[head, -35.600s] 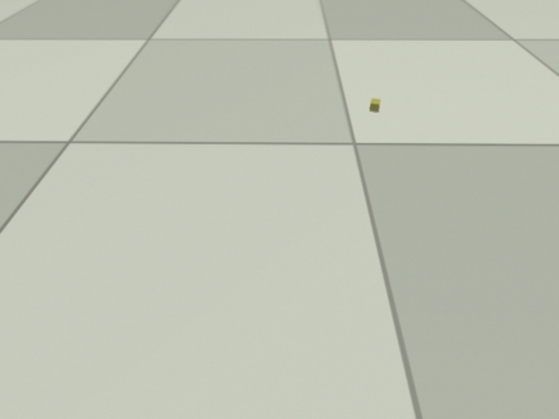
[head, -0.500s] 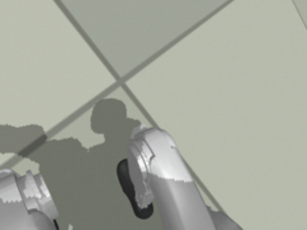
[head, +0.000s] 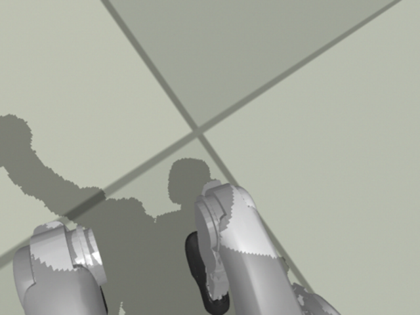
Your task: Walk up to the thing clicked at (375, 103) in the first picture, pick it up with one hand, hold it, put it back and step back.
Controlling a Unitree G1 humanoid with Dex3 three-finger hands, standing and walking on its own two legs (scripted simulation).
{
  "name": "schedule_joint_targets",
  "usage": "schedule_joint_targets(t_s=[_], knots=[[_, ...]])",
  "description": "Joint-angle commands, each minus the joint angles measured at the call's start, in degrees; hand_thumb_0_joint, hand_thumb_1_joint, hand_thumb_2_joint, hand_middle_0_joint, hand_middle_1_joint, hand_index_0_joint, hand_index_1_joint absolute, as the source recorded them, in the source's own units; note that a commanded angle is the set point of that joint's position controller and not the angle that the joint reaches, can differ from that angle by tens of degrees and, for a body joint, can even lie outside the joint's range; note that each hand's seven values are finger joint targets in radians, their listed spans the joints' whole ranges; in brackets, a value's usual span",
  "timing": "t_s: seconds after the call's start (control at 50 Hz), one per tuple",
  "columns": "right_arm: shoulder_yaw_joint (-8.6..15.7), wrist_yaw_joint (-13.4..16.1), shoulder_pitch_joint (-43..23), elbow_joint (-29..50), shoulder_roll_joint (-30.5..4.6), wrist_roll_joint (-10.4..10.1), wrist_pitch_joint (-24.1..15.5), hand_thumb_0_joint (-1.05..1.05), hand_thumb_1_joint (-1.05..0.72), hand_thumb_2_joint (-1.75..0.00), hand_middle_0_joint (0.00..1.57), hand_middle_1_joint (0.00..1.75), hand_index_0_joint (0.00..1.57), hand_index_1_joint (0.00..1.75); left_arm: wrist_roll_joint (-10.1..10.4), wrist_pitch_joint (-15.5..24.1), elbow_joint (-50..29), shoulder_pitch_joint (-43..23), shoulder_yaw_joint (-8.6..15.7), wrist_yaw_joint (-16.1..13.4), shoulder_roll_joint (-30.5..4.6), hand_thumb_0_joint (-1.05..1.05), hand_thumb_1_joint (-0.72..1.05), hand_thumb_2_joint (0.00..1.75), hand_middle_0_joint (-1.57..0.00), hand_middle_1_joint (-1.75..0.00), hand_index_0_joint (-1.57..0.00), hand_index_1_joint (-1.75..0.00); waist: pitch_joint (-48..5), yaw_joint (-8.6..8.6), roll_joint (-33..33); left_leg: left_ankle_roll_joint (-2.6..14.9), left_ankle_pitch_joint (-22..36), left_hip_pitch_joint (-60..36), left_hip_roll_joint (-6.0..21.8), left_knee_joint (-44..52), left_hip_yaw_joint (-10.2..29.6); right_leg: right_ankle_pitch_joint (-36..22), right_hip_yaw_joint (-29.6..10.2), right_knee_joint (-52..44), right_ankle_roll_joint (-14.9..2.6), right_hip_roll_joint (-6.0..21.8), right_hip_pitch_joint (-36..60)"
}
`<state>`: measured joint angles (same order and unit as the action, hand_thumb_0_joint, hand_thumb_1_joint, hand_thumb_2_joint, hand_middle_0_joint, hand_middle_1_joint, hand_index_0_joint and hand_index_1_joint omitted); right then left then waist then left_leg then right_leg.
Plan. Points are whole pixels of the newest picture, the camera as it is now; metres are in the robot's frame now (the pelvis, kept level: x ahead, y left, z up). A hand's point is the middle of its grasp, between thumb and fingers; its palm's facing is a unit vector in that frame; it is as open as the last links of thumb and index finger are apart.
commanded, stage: settle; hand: left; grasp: from above
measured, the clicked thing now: out of the picture +0.47 +0.37 -0.22
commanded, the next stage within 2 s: lift in 0.36 s
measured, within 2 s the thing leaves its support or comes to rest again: neither
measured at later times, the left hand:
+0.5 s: hand out of the picture +0.45 +0.36 -0.12, palm faces -0.41 -0.09 -0.91, open 8.9 cm
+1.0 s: hand out of the picture +0.39 +0.35 +0.00, palm faces -0.42 -0.13 -0.90, open 8.9 cm
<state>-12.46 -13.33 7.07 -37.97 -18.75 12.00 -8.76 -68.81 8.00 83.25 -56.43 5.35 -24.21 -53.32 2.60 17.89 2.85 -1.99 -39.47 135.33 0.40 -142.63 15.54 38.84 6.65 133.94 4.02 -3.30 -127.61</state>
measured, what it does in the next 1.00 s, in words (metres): rises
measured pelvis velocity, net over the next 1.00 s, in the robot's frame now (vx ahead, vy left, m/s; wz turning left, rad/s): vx -0.01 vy -0.01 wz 0.14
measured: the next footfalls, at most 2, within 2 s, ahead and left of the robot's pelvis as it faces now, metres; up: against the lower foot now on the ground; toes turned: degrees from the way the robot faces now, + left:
none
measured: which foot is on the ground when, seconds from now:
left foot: down 0.00-1.00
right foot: down 0.00-1.00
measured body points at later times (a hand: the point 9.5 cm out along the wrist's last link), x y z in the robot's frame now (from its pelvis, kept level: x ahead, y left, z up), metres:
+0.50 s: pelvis -0.01 -0.01 +0.02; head +0.22 +0.09 +0.39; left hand +0.47 +0.36 -0.07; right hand +0.07 -0.27 -0.07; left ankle +0.06 +0.13 -0.28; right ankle +0.11 -0.13 -0.28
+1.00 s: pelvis -0.01 -0.01 +0.09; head +0.18 +0.07 +0.49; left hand +0.41 +0.36 +0.05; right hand +0.11 -0.26 -0.02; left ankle +0.06 +0.13 -0.28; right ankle +0.11 -0.13 -0.28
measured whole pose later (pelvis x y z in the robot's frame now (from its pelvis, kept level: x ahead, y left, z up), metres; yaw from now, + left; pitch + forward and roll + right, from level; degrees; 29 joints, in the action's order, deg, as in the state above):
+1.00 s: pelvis -0.01 -0.01 +0.09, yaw +8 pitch +34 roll -7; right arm -1.6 -5.0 10.9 -35.9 -16.0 2.2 3.3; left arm -59.9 6.4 54.5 -41.7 1.0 -3.0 -40.2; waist -8.7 8.7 -2.6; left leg -1.0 -35.4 121.5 0.8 -122.5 7.6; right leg 36.8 1.7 118.9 3.4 -0.2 -116.4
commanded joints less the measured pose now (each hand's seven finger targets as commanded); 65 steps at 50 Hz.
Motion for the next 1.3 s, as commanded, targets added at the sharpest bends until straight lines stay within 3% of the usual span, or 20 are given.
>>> schedule_joint_targets(t_s=[0.0,0.1,0.16,0.24,0.32,0.34,0.36,0.4,0.42,0.44,0.5,0.58,0.64,0.74,0.86,0.92,1.02,1.1,1.14,1.28], knots=[[7.2,0.7,11.7,0.3,-16.8,-2.3,1.0,0.00,-0.91,-0.90,0.20,0.30,0.20,0.30,1.8,-0.8,-9.5,-15.8,-0.5,2.1,-10.0,0.00,0.89,0.40,-1.27,-0.28,-1.27,-0.28,-35.9,1.19,-25.0,2.63,10.2,-29.3,1.2,15.7,-8.5,-13.7,6.3,-12.6,-5.59,-1.6,17.0],[8.1,1.5,12.7,1.1,-15.8,-3.5,3.0,0.00,-0.91,-0.90,0.20,0.30,0.20,0.30,1.9,0.2,-13.0,-17.2,-1.0,6.1,-9.5,0.00,0.82,0.42,-1.22,-0.28,-1.22,-0.29,-38.6,0.38,-22.5,2.90,9.6,-28.7,0.7,16.4,-9.1,-12.6,5.2,-13.4,-5.62,-1.3,19.2],[8.6,2.5,12.6,1.6,-15.7,-3.8,4.0,0.00,-0.91,-0.90,0.20,0.30,0.20,0.30,1.9,1.1,-14.1,-17.4,0.0,7.2,-10.3,0.00,0.82,0.42,-1.23,-0.27,-1.23,-0.28,-37.8,-0.30,-21.1,2.87,8.3,-27.9,0.2,16.6,-9.8,-10.3,4.7,-14.4,-5.89,-1.0,18.7],[9.2,3.6,12.4,2.0,-15.1,-4.4,5.6,0.00,-0.91,-0.90,0.20,0.30,0.20,0.30,1.0,2.0,-17.4,-17.6,1.6,8.0,-12.3,0.00,0.81,0.43,-1.22,-0.28,-1.21,-0.29,-41.6,-2.44,-22.6,2.68,9.9,-30.6,-0.1,17.3,-10.5,-11.3,4.1,-14.5,-6.16,-0.8,19.2],[9.8,4.4,12.8,1.9,-14.7,-4.8,6.8,0.00,-0.90,-0.90,0.20,0.30,0.20,0.30,0.6,1.9,-18.0,-18.5,1.4,7.9,-11.0,0.00,0.82,0.45,-1.21,-0.32,-1.21,-0.32,-42.5,-2.53,-24.1,2.54,10.1,-32.2,-0.4,18.5,-11.0,-11.7,4.0,-14.7,-6.33,-0.4,17.9],[9.8,4.7,13.0,1.9,-14.6,-4.7,7.1,0.00,-0.90,-0.90,0.20,0.30,0.20,0.30,0.5,2.0,-18.4,-19.2,0.8,8.1,-10.4,0.00,0.83,0.44,-1.20,-0.32,-1.20,-0.32,-42.0,-1.73,-24.6,2.61,10.0,-31.9,-0.4,18.5,-11.1,-11.7,3.9,-15.1,-6.25,-0.4,17.8],[9.9,4.8,13.3,1.8,-14.2,-4.9,7.4,0.00,-0.90,-0.90,0.20,0.30,0.20,0.30,0.5,1.9,-19.2,-19.6,1.0,8.2,-10.6,0.00,0.82,0.46,-1.20,-0.33,-1.20,-0.33,-43.1,-2.43,-24.7,2.62,9.6,-32.7,-0.4,19.6,-11.0,-11.3,3.9,-15.0,-6.25,-0.3,18.0],[10.3,5.2,13.6,1.5,-14.2,-5.0,7.7,0.00,-0.94,-0.91,0.20,0.30,0.20,0.30,0.5,1.6,-18.3,-19.2,0.3,8.6,-9.3,0.00,0.85,0.39,-1.23,-0.38,-1.25,-0.36,-42.2,-1.84,-24.5,2.59,9.7,-33.3,-0.3,19.9,-10.9,-11.6,4.0,-15.2,-6.28,-0.1,17.3],[10.5,5.4,14.0,1.6,-14.4,-5.0,7.9,0.00,-0.89,-0.89,0.20,0.30,0.20,0.30,0.5,1.3,-18.2,-18.9,0.2,9.0,-9.2,0.00,0.77,0.42,-1.15,-0.30,-1.17,-0.28,-42.8,-2.22,-23.7,2.63,9.7,-33.6,-0.4,20.2,-10.9,-11.2,4.0,-15.7,-6.47,-0.1,17.4],[10.7,5.5,13.8,1.8,-14.3,-5.2,8.1,0.00,-0.94,-0.91,0.20,0.30,0.20,0.30,0.7,1.1,-18.0,-17.7,0.7,9.3,-9.9,0.00,0.79,0.41,-1.20,-0.37,-1.21,-0.36,-42.9,-2.65,-23.3,2.75,9.4,-33.5,-0.5,20.5,-11.1,-10.9,3.7,-16.2,-6.43,-0.1,18.0],[11.4,6.0,14.1,2.0,-13.3,-5.6,8.6,0.00,-0.89,-0.89,0.20,0.30,0.20,0.30,2.2,0.4,-21.0,-17.5,0.6,10.8,-9.1,0.00,0.74,0.40,-1.11,-0.28,-1.12,-0.28,-45.5,-4.18,-23.2,2.96,9.1,-34.6,-0.5,22.0,-12.0,-10.6,2.7,-17.5,-6.25,0.0,20.2],[12.4,6.7,14.5,1.9,-12.9,-6.6,9.3,0.00,-0.91,-0.90,0.20,0.30,0.20,0.30,3.8,-0.6,-23.7,-16.1,0.5,12.9,-8.0,0.00,0.86,0.43,-1.20,-0.38,-1.22,-0.36,-46.4,-5.14,-23.8,2.96,9.0,-36.5,-0.5,24.5,-12.1,-10.9,2.2,-18.6,-6.21,0.4,20.5],[13.1,7.1,14.6,2.4,-12.6,-7.1,9.9,0.00,-0.91,-0.90,0.20,0.30,0.20,0.30,5.1,-1.0,-26.1,-14.8,0.7,14.7,-7.9,0.00,0.85,0.42,-1.18,-0.39,-1.21,-0.36,-47.6,-5.25,-21.9,3.19,9.6,-36.9,-0.6,25.5,-12.2,-11.0,1.7,-20.0,-6.35,0.6,22.3],[14.3,7.7,14.8,2.9,-11.7,-8.3,10.6,0.00,-0.91,-0.90,0.20,0.30,0.20,0.30,5.6,-0.9,-31.7,-11.5,1.0,16.9,-6.6,0.00,0.87,0.45,-1.18,-0.42,-1.21,-0.39,-50.7,-7.38,-22.1,3.31,11.9,-41.4,-0.5,28.7,-12.3,-13.0,0.6,-21.4,-6.26,1.1,24.0],[15.2,8.6,13.6,4.2,-10.6,-9.5,11.2,0.00,-0.91,-0.90,0.20,0.30,0.20,0.30,7.9,-1.0,-35.4,-5.5,0.7,18.2,-3.8,0.00,0.83,0.47,-1.16,-0.41,-1.18,-0.39,-46.4,-8.28,-18.6,3.89,4.8,-41.3,-0.4,34.6,-11.5,-7.8,0.2,-26.3,-6.03,1.1,25.9],[15.7,9.2,13.0,5.2,-10.1,-10.0,11.2,0.00,-0.90,-0.90,0.20,0.30,0.20,0.30,9.5,-1.2,-40.0,-4.9,-0.2,19.3,-2.1,0.00,0.83,0.44,-1.15,-0.42,-1.18,-0.39,-48.4,-8.74,-18.1,4.13,3.0,-43.9,-0.2,37.7,-11.2,-7.1,-0.3,-28.7,-5.79,0.9,28.1],[16.3,10.5,11.7,5.6,-9.0,-11.1,11.0,0.00,-0.90,-0.90,0.20,0.30,0.20,0.30,11.6,-2.2,-45.3,1.4,-1.3,20.5,0.5,0.00,0.83,0.42,-1.13,-0.43,-1.17,-0.39,-48.5,-9.84,-16.5,3.96,4.6,-49.0,0.3,42.4,-11.2,-8.9,-0.7,-33.1,-5.37,1.0,33.9],[16.7,11.6,10.2,6.1,-8.1,-11.6,11.3,0.00,-0.90,-0.90,0.20,0.30,0.20,0.30,12.1,-3.3,-50.9,2.1,-1.3,20.6,1.3,0.00,0.85,0.44,-1.15,-0.42,-1.18,-0.39,-49.3,-10.27,-16.0,3.85,5.6,-54.1,0.5,46.4,-11.4,-9.7,-1.4,-37.1,-5.20,1.1,38.3],[16.8,12.3,9.4,6.1,-7.7,-11.9,11.3,0.00,-0.90,-0.90,0.20,0.30,0.20,0.30,12.7,-3.9,-51.7,5.6,-0.4,20.4,1.3,0.00,0.85,0.44,-1.15,-0.42,-1.18,-0.39,-47.9,-11.02,-14.2,3.92,5.3,-56.1,0.5,48.5,-11.8,-9.0,-1.8,-40.3,-5.00,1.3,40.9],[16.6,14.0,6.8,6.4,-6.0,-12.8,11.3,0.00,-0.89,-0.90,0.20,0.30,0.20,0.30,13.6,-6.7,-54.6,13.8,-2.1,21.1,5.7,0.00,0.83,0.44,-1.15,-0.40,-1.17,-0.37,-43.2,-12.28,-12.9,3.64,5.0,-64.5,0.7,58.7,-12.5,-8.2,-3.0,-49.9,-4.75,1.4,50.7]])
